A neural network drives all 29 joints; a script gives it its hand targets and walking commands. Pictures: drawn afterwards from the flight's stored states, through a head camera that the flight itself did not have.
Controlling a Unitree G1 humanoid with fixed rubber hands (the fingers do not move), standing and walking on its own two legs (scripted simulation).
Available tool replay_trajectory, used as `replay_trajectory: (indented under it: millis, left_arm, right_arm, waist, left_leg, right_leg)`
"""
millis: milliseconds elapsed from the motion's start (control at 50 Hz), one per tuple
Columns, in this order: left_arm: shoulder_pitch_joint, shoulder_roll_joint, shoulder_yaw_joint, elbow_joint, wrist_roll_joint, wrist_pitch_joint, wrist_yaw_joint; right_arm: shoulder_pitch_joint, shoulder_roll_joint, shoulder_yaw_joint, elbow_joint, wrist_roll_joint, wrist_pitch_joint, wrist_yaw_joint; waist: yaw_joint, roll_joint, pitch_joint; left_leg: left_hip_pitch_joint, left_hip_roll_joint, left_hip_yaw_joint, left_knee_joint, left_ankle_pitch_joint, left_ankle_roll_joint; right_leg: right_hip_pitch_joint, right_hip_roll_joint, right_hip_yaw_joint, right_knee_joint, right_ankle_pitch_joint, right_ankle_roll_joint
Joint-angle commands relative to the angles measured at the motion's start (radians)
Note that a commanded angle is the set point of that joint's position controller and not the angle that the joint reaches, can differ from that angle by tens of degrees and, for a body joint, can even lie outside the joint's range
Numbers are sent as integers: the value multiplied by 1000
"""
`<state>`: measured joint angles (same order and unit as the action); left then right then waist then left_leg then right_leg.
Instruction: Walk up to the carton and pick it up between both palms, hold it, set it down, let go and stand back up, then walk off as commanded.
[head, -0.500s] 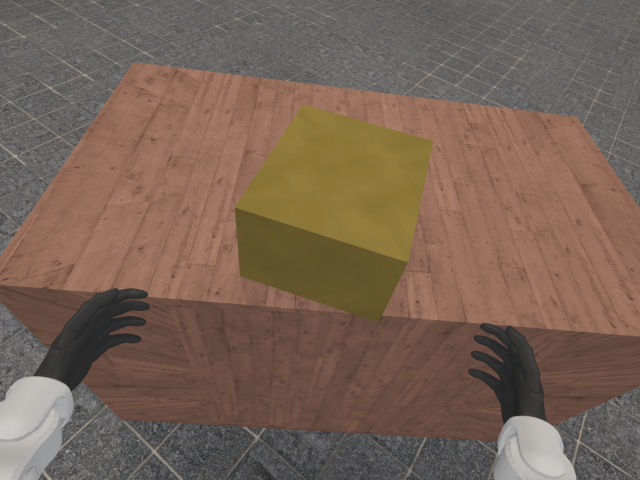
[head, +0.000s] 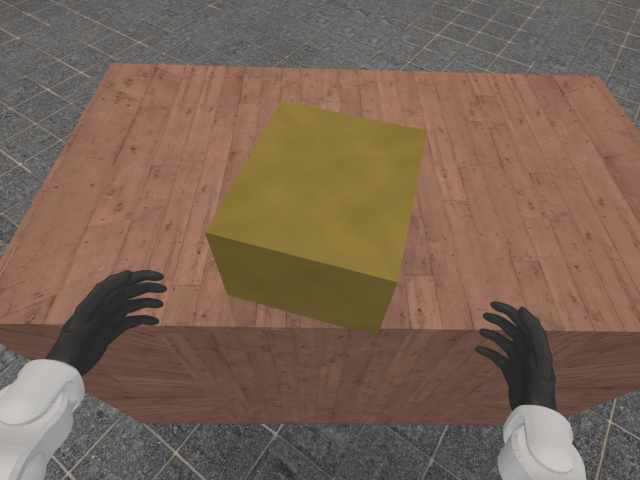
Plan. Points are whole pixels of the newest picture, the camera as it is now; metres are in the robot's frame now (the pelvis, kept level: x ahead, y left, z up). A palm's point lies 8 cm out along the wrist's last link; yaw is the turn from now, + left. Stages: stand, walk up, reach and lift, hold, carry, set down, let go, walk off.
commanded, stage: reach and lift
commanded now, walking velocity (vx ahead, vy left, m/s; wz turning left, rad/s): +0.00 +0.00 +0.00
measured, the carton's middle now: (326, 213) +0.46 +0.01 +0.02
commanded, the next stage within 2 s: none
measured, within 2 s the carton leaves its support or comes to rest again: neither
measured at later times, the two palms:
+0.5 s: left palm (118, 242) +0.32 +0.23 +0.13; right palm (529, 335) +0.25 -0.19 +0.10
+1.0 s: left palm (159, 161) +0.41 +0.20 +0.16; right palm (525, 279) +0.31 -0.20 +0.11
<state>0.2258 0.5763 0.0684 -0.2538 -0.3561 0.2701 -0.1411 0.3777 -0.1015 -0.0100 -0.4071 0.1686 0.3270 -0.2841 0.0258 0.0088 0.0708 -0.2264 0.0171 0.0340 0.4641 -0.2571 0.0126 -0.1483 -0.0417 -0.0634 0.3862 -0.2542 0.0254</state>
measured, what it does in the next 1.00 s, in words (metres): stands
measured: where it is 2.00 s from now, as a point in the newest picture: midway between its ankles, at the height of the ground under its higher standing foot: outside the picture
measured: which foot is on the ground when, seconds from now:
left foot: down 0.00-1.00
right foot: down 0.00-1.00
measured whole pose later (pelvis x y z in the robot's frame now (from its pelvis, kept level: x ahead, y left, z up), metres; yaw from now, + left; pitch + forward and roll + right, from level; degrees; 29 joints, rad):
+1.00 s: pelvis -0.02 +0.00 +0.00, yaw +0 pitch +0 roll -1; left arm -0.68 0.55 0.07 0.40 -0.37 0.51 -0.15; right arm -0.38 -0.10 -0.01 0.11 0.20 0.45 -0.30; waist -0.14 -0.02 0.08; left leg -0.23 0.02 0.03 0.46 -0.23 0.01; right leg -0.15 -0.04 -0.06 0.38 -0.23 0.03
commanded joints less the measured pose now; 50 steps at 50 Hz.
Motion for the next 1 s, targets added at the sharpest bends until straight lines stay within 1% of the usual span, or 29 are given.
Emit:
replay_trajectory:
  millis: [0,60,100,140,200,260,300,320,360,380,400,420,440,460,480,500,540,560,620,640,720,740,780,800,860,880,940,960,980]
  left_arm:
    - [-264,192,140,-270,-76,4,-8]
    - [-360,195,132,-233,-84,36,-11]
    - [-430,189,128,-169,-90,59,-12]
    - [-499,181,117,-105,-86,83,-14]
    - [-634,173,123,38,-71,127,-20]
    - [-711,158,120,225,-46,179,-40]
    - [-749,154,119,289,-34,203,-48]
    - [-792,166,129,303,-21,207,-50]
    - [-875,168,122,321,-22,205,-45]
    - [-849,158,123,304,-6,204,-44]
    - [-879,163,123,283,-6,201,-39]
    - [-889,168,129,256,0,193,-35]
    - [-974,175,128,273,-1,189,-29]
    - [-977,172,132,276,6,187,-25]
    - [-1022,178,119,296,3,187,-19]
    - [-1080,180,111,345,2,187,-15]
    - [-1123,179,99,350,2,183,-8]
    - [-1142,173,89,386,2,185,-7]
    - [-1117,153,74,374,10,193,-5]
    - [-1147,160,78,409,18,195,-8]
    - [-1234,165,85,489,30,209,-10]
    - [-1245,162,81,491,38,205,-9]
    - [-1280,167,75,530,39,212,-12]
    - [-1291,174,79,517,43,207,-7]
    - [-1361,171,75,578,50,199,-1]
    - [-1357,176,68,568,42,195,2]
    - [-1415,172,62,658,52,186,5]
    - [-1455,171,60,711,61,183,3]
    - [-1479,173,50,735,53,177,6]
  right_arm:
    - [-146,-100,14,-274,116,-49,-12]
    - [-231,-102,-4,-256,119,-21,-17]
    - [-316,-115,-27,-238,121,-9,-14]
    - [-369,-111,-40,-179,127,18,-9]
    - [-506,-125,-72,-89,131,56,-7]
    - [-587,-133,-79,16,131,102,-15]
    - [-638,-140,-76,36,144,120,-24]
    - [-670,-137,-74,60,141,126,-33]
    - [-762,-146,-84,64,143,129,-32]
    - [-728,-141,-80,82,145,124,-33]
    - [-767,-148,-78,76,151,120,-32]
    - [-769,-156,-68,70,160,115,-29]
    - [-843,-161,-82,113,155,120,-25]
    - [-848,-162,-77,116,164,113,-23]
    - [-895,-168,-87,141,160,117,-18]
    - [-952,-172,-89,167,154,121,-11]
    - [-991,-189,-107,184,149,120,-8]
    - [-1005,-189,-113,209,146,120,-10]
    - [-991,-193,-117,214,151,105,-15]
    - [-1022,-197,-119,246,145,102,-16]
    - [-1107,-216,-117,324,145,100,-18]
    - [-1116,-216,-121,337,142,96,-20]
    - [-1160,-218,-122,354,140,90,-22]
    - [-1162,-227,-120,351,146,85,-21]
    - [-1231,-229,-120,398,142,70,-15]
    - [-1240,-235,-122,370,151,63,-13]
    - [-1289,-244,-115,431,147,49,-9]
    - [-1320,-239,-108,481,144,50,-7]
    - [-1353,-246,-122,488,139,48,-6]
  waist:
    - [-17,65,-296]
    - [-26,72,-282]
    - [-29,66,-286]
    - [-35,84,-257]
    - [-48,63,-247]
    - [-66,27,-211]
    - [-81,6,-216]
    - [-78,12,-228]
    - [-84,20,-253]
    - [-81,37,-258]
    - [-88,42,-295]
    - [-82,56,-324]
    - [-93,80,-327]
    - [-87,94,-333]
    - [-94,108,-330]
    - [-98,111,-324]
    - [-113,117,-338]
    - [-123,115,-342]
    - [-150,112,-405]
    - [-150,123,-406]
    - [-163,110,-419]
    - [-161,124,-417]
    - [-169,119,-435]
    - [-170,117,-460]
    - [-166,139,-484]
    - [-165,129,-511]
    - [-167,137,-515]
    - [-162,141,-499]
    - [-167,133,-504]
  left_leg:
    - [304,21,-30,-44,603,-67]
    - [287,22,-25,-62,529,-60]
    - [262,29,-24,-76,475,-57]
    - [251,34,-25,-92,412,-54]
    - [201,37,-24,-125,265,-38]
    - [159,33,-17,-160,134,-10]
    - [138,28,-16,-164,113,1]
    - [126,22,-12,-161,101,2]
    - [106,19,-13,-159,101,2]
    - [121,21,-16,-157,133,-3]
    - [138,20,-16,-145,174,-6]
    - [157,18,-20,-133,235,-13]
    - [157,17,-22,-127,221,-21]
    - [170,18,-22,-120,249,-26]
    - [164,21,-28,-117,230,-32]
    - [139,21,-27,-120,186,-29]
    - [138,20,-30,-119,174,-31]
    - [129,18,-34,-116,161,-28]
    - [177,14,-39,-88,284,-43]
    - [193,11,-37,-83,295,-47]
    - [197,6,-36,-68,344,-51]
    - [206,4,-35,-67,354,-54]
    - [214,3,-35,-54,392,-60]
    - [230,0,-34,-49,414,-62]
    - [240,1,-35,-34,451,-73]
    - [245,1,-33,-27,470,-75]
    - [252,-2,-33,-15,478,-76]
    - [238,-3,-33,-17,450,-76]
    - [225,0,-35,-22,425,-75]
  right_leg:
    - [134,29,116,-76,444,-19]
    - [127,25,118,-75,405,-17]
    - [122,28,112,-75,344,-26]
    - [116,23,115,-79,305,-33]
    - [122,16,111,-81,245,-40]
    - [134,7,105,-93,204,-41]
    - [158,10,105,-89,216,-39]
    - [166,8,106,-87,208,-39]
    - [162,11,100,-71,211,-37]
    - [178,13,103,-70,243,-40]
    - [178,18,100,-60,273,-41]
    - [187,23,100,-49,317,-40]
    - [152,22,96,-51,279,-42]
    - [158,23,94,-47,297,-46]
    - [137,26,91,-47,275,-49]
    - [118,24,91,-46,244,-53]
    - [113,27,84,-45,245,-51]
    - [115,28,84,-44,244,-52]
    - [158,43,79,-39,360,-45]
    - [143,44,75,-45,347,-46]
    - [134,52,64,-43,385,-37]
    - [133,51,64,-45,389,-39]
    - [127,57,54,-46,408,-34]
    - [131,61,52,-44,429,-29]
    - [93,64,44,-42,422,-28]
    - [96,71,41,-37,442,-26]
    - [66,72,37,-34,445,-26]
    - [49,69,35,-37,417,-26]
    - [38,72,31,-35,403,-26]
